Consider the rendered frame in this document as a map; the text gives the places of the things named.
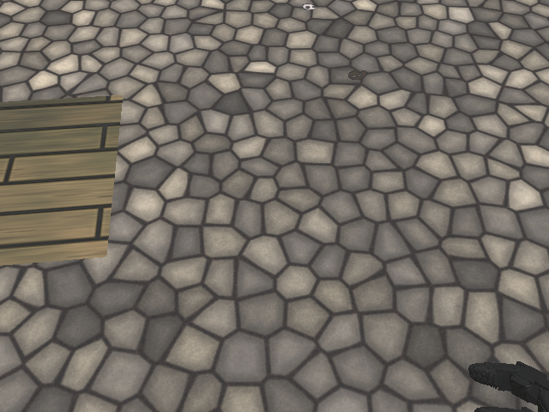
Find robot right hand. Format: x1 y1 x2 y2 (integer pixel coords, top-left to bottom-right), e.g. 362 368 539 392
468 361 549 412

